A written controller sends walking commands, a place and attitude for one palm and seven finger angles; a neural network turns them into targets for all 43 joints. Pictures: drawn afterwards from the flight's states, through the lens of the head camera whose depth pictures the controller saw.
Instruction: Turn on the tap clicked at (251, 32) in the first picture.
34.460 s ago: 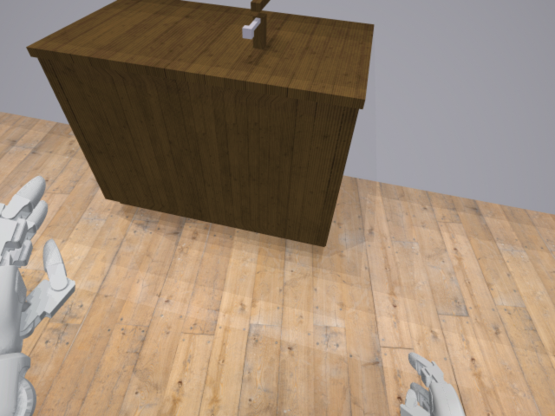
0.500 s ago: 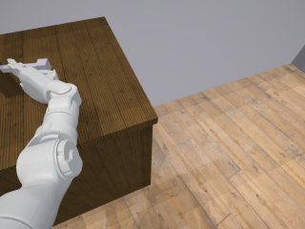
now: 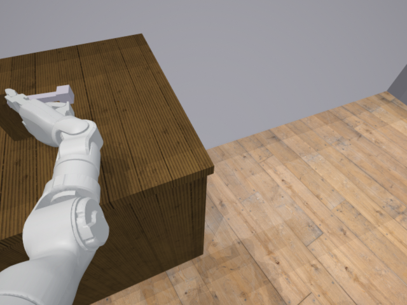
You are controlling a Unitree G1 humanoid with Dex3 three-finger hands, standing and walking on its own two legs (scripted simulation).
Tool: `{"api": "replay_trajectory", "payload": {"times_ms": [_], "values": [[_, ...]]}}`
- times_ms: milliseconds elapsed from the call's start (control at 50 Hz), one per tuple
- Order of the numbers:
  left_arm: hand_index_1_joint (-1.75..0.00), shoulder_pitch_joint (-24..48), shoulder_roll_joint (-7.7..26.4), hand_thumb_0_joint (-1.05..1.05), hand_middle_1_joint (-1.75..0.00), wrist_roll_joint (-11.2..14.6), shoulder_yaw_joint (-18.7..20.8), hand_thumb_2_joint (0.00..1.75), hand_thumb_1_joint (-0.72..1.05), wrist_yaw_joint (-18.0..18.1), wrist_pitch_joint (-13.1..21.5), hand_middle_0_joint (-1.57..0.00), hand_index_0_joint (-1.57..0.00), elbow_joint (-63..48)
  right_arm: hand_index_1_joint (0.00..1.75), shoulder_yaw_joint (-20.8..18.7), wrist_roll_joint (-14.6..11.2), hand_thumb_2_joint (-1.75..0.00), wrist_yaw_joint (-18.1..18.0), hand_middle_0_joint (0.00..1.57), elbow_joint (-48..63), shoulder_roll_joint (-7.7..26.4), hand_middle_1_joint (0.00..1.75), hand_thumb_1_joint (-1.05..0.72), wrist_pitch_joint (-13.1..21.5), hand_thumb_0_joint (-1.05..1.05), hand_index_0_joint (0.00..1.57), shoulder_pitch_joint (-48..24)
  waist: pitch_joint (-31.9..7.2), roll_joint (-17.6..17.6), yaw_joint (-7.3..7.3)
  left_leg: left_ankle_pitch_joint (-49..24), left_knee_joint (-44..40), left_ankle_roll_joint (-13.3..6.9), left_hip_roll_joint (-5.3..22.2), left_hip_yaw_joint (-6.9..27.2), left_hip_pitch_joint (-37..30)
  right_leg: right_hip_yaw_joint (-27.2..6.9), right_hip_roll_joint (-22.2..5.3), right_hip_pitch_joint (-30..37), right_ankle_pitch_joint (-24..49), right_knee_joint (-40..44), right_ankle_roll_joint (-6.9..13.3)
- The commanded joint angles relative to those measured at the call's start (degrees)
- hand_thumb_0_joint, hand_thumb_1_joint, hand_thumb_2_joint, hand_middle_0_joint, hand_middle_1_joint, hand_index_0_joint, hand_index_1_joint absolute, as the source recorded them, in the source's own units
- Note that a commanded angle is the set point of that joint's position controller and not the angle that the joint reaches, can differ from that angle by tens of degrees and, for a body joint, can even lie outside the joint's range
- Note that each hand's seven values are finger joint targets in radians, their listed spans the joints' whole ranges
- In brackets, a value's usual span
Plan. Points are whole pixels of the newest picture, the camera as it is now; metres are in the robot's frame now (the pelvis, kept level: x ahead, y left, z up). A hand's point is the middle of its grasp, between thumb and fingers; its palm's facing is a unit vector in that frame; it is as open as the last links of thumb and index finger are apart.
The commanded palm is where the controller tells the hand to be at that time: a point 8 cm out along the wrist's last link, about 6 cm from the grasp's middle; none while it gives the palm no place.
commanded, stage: lift the hand up off the lever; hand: left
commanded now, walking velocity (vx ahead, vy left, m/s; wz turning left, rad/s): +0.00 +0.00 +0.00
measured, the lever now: (65, 95) +0.54 +0.25 +0.13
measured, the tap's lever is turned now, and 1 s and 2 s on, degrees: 82 82 82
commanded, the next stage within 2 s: draw the hand back beside the body in 1.98 s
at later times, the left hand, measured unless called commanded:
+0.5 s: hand (63, 104) +0.47 +0.22 +0.16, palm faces +0.82 -0.57 -0.09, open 7.8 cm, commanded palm +0.42 +0.24 +0.16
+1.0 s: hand (67, 95) +0.47 +0.21 +0.18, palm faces +0.81 -0.57 -0.09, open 7.8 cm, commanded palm +0.41 +0.23 +0.18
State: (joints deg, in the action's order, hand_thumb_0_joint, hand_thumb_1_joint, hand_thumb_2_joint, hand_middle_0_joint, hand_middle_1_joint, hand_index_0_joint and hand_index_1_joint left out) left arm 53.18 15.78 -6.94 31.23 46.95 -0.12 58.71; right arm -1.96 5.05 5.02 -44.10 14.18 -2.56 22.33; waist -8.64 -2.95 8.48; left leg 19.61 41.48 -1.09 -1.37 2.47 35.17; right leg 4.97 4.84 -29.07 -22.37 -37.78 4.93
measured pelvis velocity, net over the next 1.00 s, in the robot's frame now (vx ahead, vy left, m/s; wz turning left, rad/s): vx -0.02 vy -0.01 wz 0.00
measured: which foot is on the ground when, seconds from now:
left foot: down 0.00-1.00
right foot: down 0.00-1.00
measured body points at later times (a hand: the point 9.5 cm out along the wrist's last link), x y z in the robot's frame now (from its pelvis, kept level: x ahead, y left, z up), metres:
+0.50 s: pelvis -0.01 +0.00 +0.00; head +0.02 +0.00 +0.45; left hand +0.42 +0.25 +0.17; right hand +0.04 -0.25 -0.13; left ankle +0.00 +0.11 -0.71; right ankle -0.05 -0.06 -0.71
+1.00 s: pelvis -0.02 -0.01 +0.01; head +0.01 -0.02 +0.46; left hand +0.42 +0.24 +0.19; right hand +0.01 -0.27 -0.13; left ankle +0.00 +0.11 -0.71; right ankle -0.05 -0.06 -0.71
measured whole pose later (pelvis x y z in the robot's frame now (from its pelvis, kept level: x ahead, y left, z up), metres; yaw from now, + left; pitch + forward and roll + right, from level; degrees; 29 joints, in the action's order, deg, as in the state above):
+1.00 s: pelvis -0.02 -0.01 +0.01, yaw +0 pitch +9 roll +0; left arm 55.3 13.7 -6.0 28.9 47.7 -8.4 54.0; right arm -1.9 4.2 2.3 -46.6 14.2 -0.8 19.1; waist -7.1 -3.0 6.9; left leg 15.9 36.2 -0.4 -1.4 2.5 29.4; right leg 4.9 4.7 -24.3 -19.6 -34.3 5.6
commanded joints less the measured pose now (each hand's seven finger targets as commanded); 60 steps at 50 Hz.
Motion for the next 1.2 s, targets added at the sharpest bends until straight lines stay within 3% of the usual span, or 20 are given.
{"api": "replay_trajectory", "payload": {"times_ms": [0,60,80,140,160,220,300,340,420,560,600,640,680,720,780,820,860,980,1020,1180], "values": [[-0.15,27.9,10.0,0.0,-0.15,-1.4,-5.8,0.9,0.9,-0.5,2.6,-0.15,-0.15,-16.7,0.3,-2.8,-0.3,-0.9,-0.4,0.2,4.0,8.6,0.3,-0.9,1.5,0.0,0.2,2.9,-19.3,-1.2,-0.17,-24.4,-1.6,-1.4,0.8,1.0,-16.6,-2.6,-3.1,7.7,29.5,4.6,-5.1],[-0.15,27.3,8.4,0.0,-0.15,-0.5,-6.8,0.9,0.9,-0.7,2.4,-0.15,-0.15,-19.3,0.3,-3.0,-0.5,-0.9,-0.4,0.2,3.5,8.5,0.3,-0.9,1.7,0.0,0.2,2.2,-19.9,-3.1,-0.82,-27.5,-2.1,-0.5,1.1,1.9,-20.2,-2.1,-2.8,7.0,27.8,4.6,-4.4],[-0.15,27.1,6.6,0.0,-0.15,-0.2,-8.0,0.9,0.9,-0.8,2.1,-0.15,-0.15,-20.2,0.3,-3.0,-0.4,-0.9,-0.3,0.2,3.4,8.4,0.3,-0.9,1.8,0.0,0.2,1.8,-20.1,-2.9,-0.66,-28.8,-1.9,-0.3,1.2,2.0,-21.3,-1.8,-2.6,6.5,27.8,4.6,-4.3],[-0.15,25.9,7.1,0.0,-0.15,0.2,-7.1,0.9,0.9,-0.5,0.4,-0.15,-0.15,-17.6,0.3,-2.8,-0.6,-0.9,-0.6,0.2,3.0,8.4,0.3,-0.9,1.5,0.0,0.2,0.6,-16.8,-0.4,-0.86,-26.0,-3.0,-0.4,0.9,1.8,-19.0,-1.7,-2.8,7.1,26.1,5.3,-4.3],[-0.15,28.0,5.7,0.0,-0.15,0.3,-8.4,0.9,0.9,-0.4,0.1,-0.15,-0.15,-18.6,0.3,-2.6,-0.6,-0.9,-0.7,0.2,3.1,8.4,0.3,-0.9,1.5,0.0,0.2,0.1,-16.4,-0.8,-0.58,-25.7,-3.4,-0.1,0.9,1.9,-19.2,-1.7,-2.8,6.8,25.4,5.4,-4.2],[-0.15,28.7,6.3,0.0,-0.15,0.5,-7.3,0.9,0.9,0.3,-0.9,-0.15,-0.15,-19.1,0.3,-2.6,-0.6,-0.9,-1.0,0.2,2.9,8.3,0.3,-0.9,1.6,0.0,0.2,-0.9,-16.8,-0.5,-1.17,-26.0,-3.8,0.1,1.0,2.2,-20.2,-1.4,-2.8,6.8,24.3,5.5,-3.9],[-0.15,28.5,8.7,0.0,-0.15,-0.6,-5.2,0.9,0.9,1.4,-1.9,-0.15,-0.15,-17.5,0.3,-2.3,-0.4,-0.9,-1.4,0.2,3.3,7.9,0.3,-0.9,1.5,0.0,0.2,-1.8,-16.8,2.4,-1.83,-22.3,-4.1,-0.5,0.5,1.1,-16.4,-2.0,-3.3,8.9,24.6,5.6,-4.4],[-0.15,30.9,8.1,0.0,-0.15,-1.4,-6.3,0.9,0.9,1.4,-2.0,-0.15,-0.15,-17.2,0.3,-2.2,-0.4,-0.9,-1.5,0.2,3.0,7.8,0.3,-0.9,1.6,0.0,0.2,-2.2,-16.5,1.0,-1.26,-21.8,-4.3,-0.5,0.5,1.2,-17.0,-2.0,-3.3,7.7,23.1,5.7,-4.2],[-0.15,30.7,9.6,0.0,-0.15,-2.0,-5.4,0.9,0.9,1.4,-2.5,-0.15,-0.15,-16.6,0.3,-2.2,-0.3,-0.9,-1.9,0.2,3.2,7.8,0.3,-0.9,1.7,0.0,0.2,-2.0,-17.5,1.6,-1.37,-21.3,-4.2,-0.6,0.5,1.0,-16.4,-2.2,-3.5,8.6,23.5,5.7,-4.3],[-0.15,32.4,6.6,0.0,-0.15,-0.8,-8.7,0.9,0.9,0.3,-3.1,-0.15,-0.15,-15.1,0.3,-1.9,-0.9,-0.9,-2.2,0.2,2.8,7.6,0.3,-0.9,2.4,0.0,0.2,-2.3,-15.7,0.5,-0.55,-18.4,-5.1,-0.8,0.5,1.2,-16.9,-2.6,-3.3,7.0,20.4,7.3,-4.3],[-0.15,31.8,8.1,0.0,-0.15,-0.6,-7.1,0.9,0.9,0.6,-3.3,-0.15,-0.15,-15.0,0.3,-2.0,-0.8,-0.9,-2.3,0.2,2.9,7.8,0.3,-0.9,2.7,0.0,0.2,-2.0,-16.4,2.1,-1.13,-17.2,-5.5,-1.1,0.3,1.1,-15.5,-2.9,-3.6,8.9,21.2,7.5,-4.6],[-0.15,32.2,9.4,0.0,-0.15,-0.3,-6.4,0.9,0.9,0.6,-3.2,-0.15,-0.15,-16.0,0.3,-2.0,-1.0,-0.9,-2.5,0.2,2.9,7.9,0.3,-0.9,2.7,0.0,0.2,-2.2,-17.4,1.2,-1.35,-17.1,-5.8,-1.1,0.2,0.9,-15.8,-3.2,-3.8,9.9,21.2,7.7,-4.6],[-0.15,32.3,8.4,0.0,-0.15,-0.5,-7.0,0.9,0.9,1.0,-3.5,-0.15,-0.15,-15.9,0.3,-1.9,-0.9,-0.9,-2.4,0.2,2.6,7.6,0.3,-0.9,2.9,0.0,0.2,-2.4,-16.5,0.7,-1.4,-17.1,-5.9,-1.1,0.2,0.8,-15.8,-3.0,-3.7,9.5,21.2,7.9,-4.6],[-0.15,33.2,11.2,0.0,-0.15,-1.0,-5.2,0.9,0.9,1.3,-3.6,-0.15,-0.15,-16.0,0.3,-1.9,-0.7,-0.9,-2.5,0.2,2.3,7.9,0.3,-0.9,2.9,0.0,0.2,-2.2,-16.4,1.3,-1.48,-16.6,-6.1,-1.2,0.2,0.9,-14.9,-3.1,-3.9,10.4,21.4,7.9,-4.6],[-0.15,32.7,10.9,0.0,-0.15,-1.5,-5.5,0.9,0.9,1.7,-3.9,-0.15,-0.15,-17.0,0.3,-2.0,-0.7,-0.9,-2.6,0.2,2.6,7.6,0.3,-0.9,3.1,0.0,0.2,-2.4,-17.1,1.1,-1.83,-16.6,-6.2,-1.4,0.2,0.3,-14.5,-3.5,-4.0,11.5,22.8,8.0,-4.9],[-0.15,32.4,12.6,0.0,-0.15,-1.8,-4.3,0.9,0.9,1.7,-4.0,-0.15,-0.15,-17.8,0.3,-2.1,-0.6,-0.9,-2.8,0.2,2.5,7.9,0.3,-0.9,3.1,0.0,0.2,-2.2,-17.7,1.5,-1.93,-17.0,-6.3,-1.5,0.2,0.3,-14.3,-3.6,-4.2,12.6,24.0,7.8,-5.0],[-0.15,31.9,10.9,0.0,-0.15,-1.8,-5.6,0.9,0.9,1.5,-4.5,-0.15,-0.15,-17.1,0.3,-2.0,-0.8,-0.9,-2.8,0.2,2.7,7.7,0.3,-0.9,3.3,0.0,0.2,-2.5,-16.5,1.5,-1.81,-16.7,-6.6,-1.5,0.2,-0.2,-14.4,-3.6,-4.2,12.2,24.0,8.2,-5.1],[-0.15,28.4,12.2,0.0,-0.15,-0.5,-4.3,0.9,0.9,0.2,-6.0,-0.15,-0.15,-17.6,0.3,-1.9,-1.4,-0.9,-3.4,0.2,3.5,7.9,0.3,-0.9,3.4,0.0,0.2,-2.6,-16.7,4.3,-2.74,-16.0,-7.7,-1.7,-0.1,-0.8,-13.0,-4.6,-5.2,16.4,28.5,9.2,-6.1],[-0.15,29.2,12.0,0.0,-0.15,-0.4,-4.8,0.9,0.9,-0.2,-6.5,-0.15,-0.15,-17.8,0.3,-1.9,-1.4,-0.9,-3.5,0.2,3.1,7.9,0.3,-0.9,3.3,0.0,0.2,-2.8,-15.8,2.6,-2.42,-16.3,-8.0,-1.7,-0.1,-0.7,-14.0,-4.3,-5.2,15.9,28.2,9.4,-5.9],[-0.15,28.4,9.2,0.0,-0.15,0.2,-7.4,0.9,0.9,-1.0,-7.2,-0.15,-0.15,-22.8,0.3,-1.8,-1.8,-0.9,-3.7,0.2,3.4,7.5,0.3,-0.9,4.0,0.0,0.2,-4.2,-15.1,2.3,-2.61,-18.0,-8.6,-1.6,-0.1,-0.9,-16.5,-4.4,-5.1,16.1,30.3,10.0,-5.9]]}}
